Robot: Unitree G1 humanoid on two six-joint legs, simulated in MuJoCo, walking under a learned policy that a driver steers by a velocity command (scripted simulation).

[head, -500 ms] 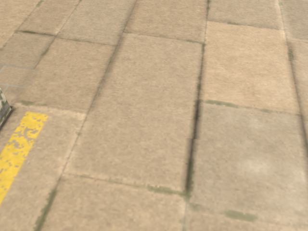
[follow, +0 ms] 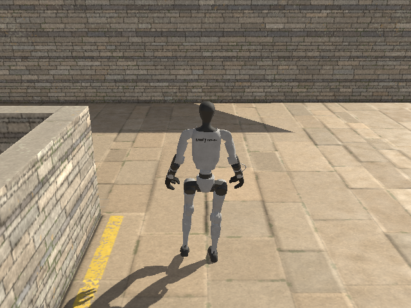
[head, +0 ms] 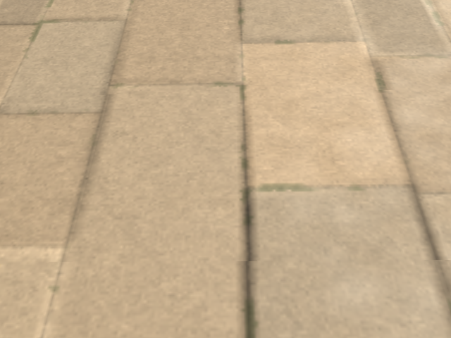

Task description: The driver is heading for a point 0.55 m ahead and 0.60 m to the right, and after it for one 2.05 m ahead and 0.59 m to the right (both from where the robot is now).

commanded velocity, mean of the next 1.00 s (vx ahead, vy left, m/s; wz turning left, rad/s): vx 0.50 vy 0.00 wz -0.58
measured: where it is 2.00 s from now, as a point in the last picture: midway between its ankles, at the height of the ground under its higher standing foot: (329, 251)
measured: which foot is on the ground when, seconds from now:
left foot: up 0.00-0.28, down 0.30-0.80, up 0.82-1.00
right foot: down 0.00-0.30, up 0.32-0.78, down 0.80-1.00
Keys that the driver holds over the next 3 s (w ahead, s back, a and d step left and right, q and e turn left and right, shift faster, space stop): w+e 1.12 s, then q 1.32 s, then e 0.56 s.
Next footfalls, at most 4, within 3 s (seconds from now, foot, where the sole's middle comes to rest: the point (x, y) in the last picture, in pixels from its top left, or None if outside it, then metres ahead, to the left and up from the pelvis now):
0.30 left None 0.35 0.13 -0.78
0.80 right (320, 318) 0.52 -0.22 -0.78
1.28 left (313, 215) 0.87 -0.23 -0.78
1.72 right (374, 251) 0.74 -0.41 -0.78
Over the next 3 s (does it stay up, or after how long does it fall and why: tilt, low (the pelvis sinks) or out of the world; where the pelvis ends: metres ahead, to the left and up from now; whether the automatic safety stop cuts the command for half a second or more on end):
stays up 0.75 -0.27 -0.01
